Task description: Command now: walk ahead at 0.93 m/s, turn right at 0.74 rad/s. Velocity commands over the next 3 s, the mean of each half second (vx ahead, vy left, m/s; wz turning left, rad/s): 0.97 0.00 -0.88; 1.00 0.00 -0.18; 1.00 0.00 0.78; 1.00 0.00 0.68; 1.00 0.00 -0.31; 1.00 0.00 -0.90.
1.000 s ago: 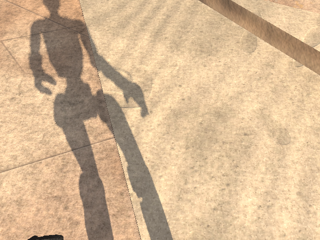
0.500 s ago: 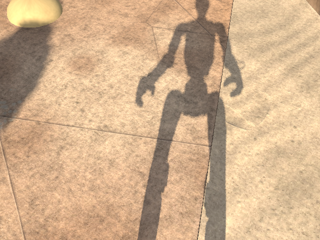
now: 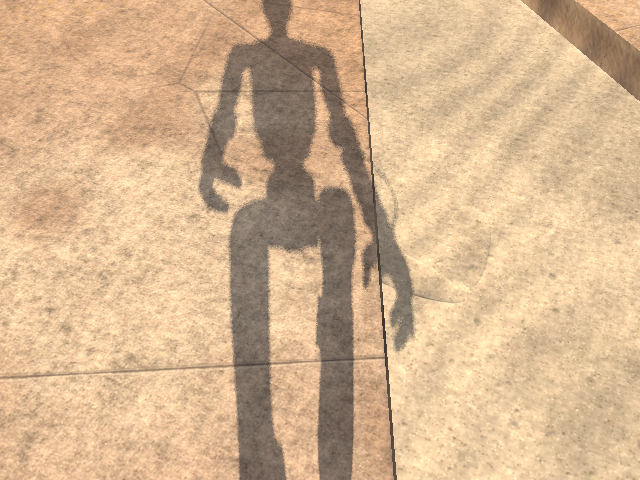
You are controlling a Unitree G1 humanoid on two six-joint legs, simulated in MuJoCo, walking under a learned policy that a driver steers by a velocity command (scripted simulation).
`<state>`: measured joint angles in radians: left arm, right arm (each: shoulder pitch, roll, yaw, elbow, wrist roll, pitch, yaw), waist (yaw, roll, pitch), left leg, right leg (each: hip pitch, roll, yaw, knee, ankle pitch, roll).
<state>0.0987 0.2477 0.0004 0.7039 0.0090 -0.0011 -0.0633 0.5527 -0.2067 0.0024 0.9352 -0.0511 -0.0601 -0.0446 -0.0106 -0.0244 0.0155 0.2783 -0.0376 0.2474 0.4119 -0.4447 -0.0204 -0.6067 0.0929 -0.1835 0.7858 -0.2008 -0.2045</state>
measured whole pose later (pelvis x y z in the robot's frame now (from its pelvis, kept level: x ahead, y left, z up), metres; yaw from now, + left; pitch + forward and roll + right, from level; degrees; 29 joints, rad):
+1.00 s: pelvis +0.83 -0.27 +0.06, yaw -31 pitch +1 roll -1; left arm 0.29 0.25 0.03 0.81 0.04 -0.09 -0.01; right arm 0.36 -0.24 -0.04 0.83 -0.01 -0.06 0.03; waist -0.03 0.03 0.00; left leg -0.50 0.08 -0.05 1.30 -0.21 0.08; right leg -0.29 0.05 -0.14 0.62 -0.35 -0.10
